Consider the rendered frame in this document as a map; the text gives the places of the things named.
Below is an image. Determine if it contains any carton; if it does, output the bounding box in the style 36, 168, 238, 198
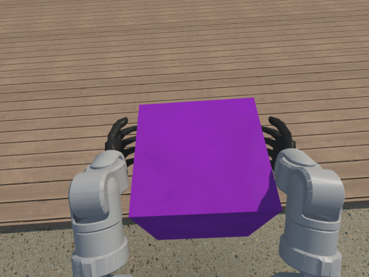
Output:
129, 98, 282, 240

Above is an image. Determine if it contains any right robot hand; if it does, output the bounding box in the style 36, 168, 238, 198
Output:
261, 117, 296, 171

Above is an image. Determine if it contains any robot right forearm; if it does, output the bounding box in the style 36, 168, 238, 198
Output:
274, 148, 345, 277

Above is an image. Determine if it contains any left robot hand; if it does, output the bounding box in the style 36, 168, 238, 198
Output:
105, 117, 137, 167

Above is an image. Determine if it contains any robot left forearm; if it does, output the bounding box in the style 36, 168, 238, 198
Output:
68, 150, 129, 277

